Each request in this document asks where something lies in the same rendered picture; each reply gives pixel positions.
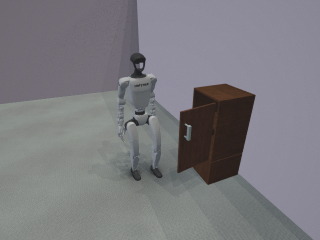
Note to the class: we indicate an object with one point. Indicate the left robot upper arm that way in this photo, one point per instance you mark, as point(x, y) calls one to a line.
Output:
point(153, 83)

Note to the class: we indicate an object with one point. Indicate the robot right hand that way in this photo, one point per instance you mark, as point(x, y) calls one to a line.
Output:
point(121, 130)

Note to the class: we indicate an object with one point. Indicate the handle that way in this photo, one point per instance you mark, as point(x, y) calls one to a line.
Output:
point(188, 134)

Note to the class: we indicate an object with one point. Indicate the right robot upper arm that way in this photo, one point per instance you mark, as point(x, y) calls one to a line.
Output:
point(122, 85)

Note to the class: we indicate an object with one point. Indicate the right robot foot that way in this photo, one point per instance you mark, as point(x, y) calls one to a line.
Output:
point(135, 174)

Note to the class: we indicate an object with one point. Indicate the right robot thigh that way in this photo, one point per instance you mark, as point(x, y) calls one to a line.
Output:
point(133, 137)

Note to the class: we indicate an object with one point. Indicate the cupboard door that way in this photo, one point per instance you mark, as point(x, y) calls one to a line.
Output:
point(197, 149)

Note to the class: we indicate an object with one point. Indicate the robot left forearm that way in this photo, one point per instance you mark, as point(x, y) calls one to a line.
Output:
point(152, 106)

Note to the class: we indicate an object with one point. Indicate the robot right forearm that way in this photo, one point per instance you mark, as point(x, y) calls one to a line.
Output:
point(120, 113)

